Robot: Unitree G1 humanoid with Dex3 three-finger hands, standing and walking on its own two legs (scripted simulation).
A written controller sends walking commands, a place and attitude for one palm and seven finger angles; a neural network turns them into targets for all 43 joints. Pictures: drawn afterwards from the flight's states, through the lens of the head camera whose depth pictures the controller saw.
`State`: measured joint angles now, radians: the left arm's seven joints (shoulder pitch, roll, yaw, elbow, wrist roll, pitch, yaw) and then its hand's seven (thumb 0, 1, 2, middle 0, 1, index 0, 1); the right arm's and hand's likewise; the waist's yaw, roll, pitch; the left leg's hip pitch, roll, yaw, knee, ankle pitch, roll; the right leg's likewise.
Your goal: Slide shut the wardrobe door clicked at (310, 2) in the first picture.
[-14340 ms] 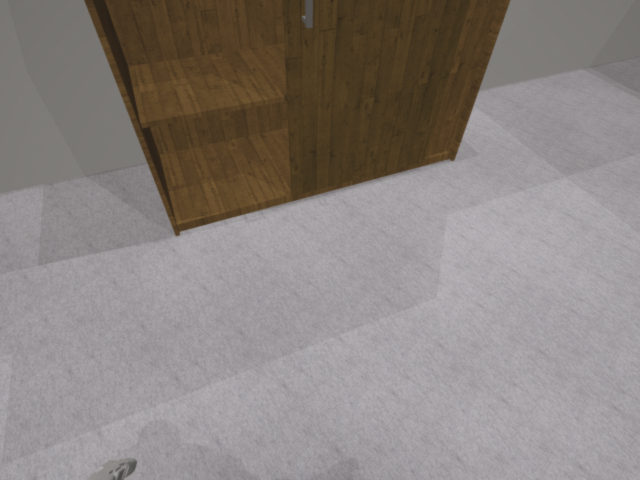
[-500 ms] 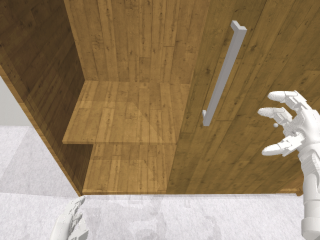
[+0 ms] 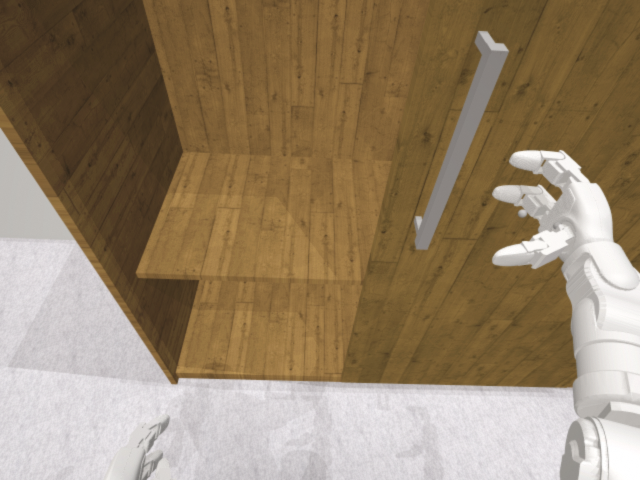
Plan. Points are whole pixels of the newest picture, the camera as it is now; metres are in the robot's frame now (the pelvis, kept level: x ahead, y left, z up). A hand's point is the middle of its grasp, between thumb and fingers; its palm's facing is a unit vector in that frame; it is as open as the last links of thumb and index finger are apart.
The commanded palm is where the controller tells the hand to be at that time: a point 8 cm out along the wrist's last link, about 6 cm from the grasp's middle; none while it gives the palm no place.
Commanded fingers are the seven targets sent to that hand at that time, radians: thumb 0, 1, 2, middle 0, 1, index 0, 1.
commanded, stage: move the hooked fingers beside the handle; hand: right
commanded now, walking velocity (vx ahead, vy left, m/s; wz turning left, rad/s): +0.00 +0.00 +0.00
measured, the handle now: (447, 160) +0.49 -0.11 +0.16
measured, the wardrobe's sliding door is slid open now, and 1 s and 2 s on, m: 0.51 0.51 0.51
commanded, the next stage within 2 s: feel for the door with the fingertips in 1.22 s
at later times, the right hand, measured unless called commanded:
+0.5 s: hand (493, 192) +0.45 -0.17 +0.15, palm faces -0.04 +1.00 -0.02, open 13.4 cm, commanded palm +0.44 -0.22 +0.15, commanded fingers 0.00 0.50 -0.30 0.30 1.20 0.30 1.20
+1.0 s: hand (493, 192) +0.45 -0.17 +0.15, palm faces -0.05 +1.00 -0.01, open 13.4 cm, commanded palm +0.45 -0.21 +0.15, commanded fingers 0.00 0.50 -0.30 0.30 1.20 0.30 1.20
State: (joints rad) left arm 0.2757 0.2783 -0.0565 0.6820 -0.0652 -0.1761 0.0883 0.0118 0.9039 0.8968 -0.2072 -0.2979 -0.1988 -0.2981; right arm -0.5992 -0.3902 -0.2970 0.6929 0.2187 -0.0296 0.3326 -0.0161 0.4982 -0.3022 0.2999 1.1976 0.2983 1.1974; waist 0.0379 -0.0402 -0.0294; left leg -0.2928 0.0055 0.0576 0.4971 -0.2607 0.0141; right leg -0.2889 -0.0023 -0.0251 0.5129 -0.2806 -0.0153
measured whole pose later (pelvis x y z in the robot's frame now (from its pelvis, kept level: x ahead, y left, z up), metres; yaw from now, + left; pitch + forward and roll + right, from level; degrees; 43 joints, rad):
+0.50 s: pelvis +0.00 +0.00 +0.00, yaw +0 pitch +6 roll +1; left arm 0.37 0.28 -0.03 0.75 -0.05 -0.14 0.06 0.01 0.91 0.90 -0.21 -0.30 -0.20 -0.30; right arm -0.85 -0.40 -0.28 1.04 0.17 -0.19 0.27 -0.02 0.50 -0.30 0.39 1.25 0.38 1.27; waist 0.07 -0.04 -0.03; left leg -0.37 0.00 0.07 0.53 -0.26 0.02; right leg -0.38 0.00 -0.02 0.55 -0.28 -0.02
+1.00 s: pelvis -0.02 +0.00 -0.01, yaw +0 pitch +7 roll +1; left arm 0.37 0.30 -0.04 0.75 -0.05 -0.17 0.06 0.01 0.91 0.90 -0.21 -0.30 -0.20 -0.30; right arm -0.92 -0.43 -0.28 1.14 0.16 -0.23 0.27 -0.02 0.50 -0.30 0.38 1.26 0.39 1.26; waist 0.09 -0.04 -0.03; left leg -0.43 0.01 0.07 0.56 -0.25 0.01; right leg -0.44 0.00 -0.01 0.59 -0.28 -0.02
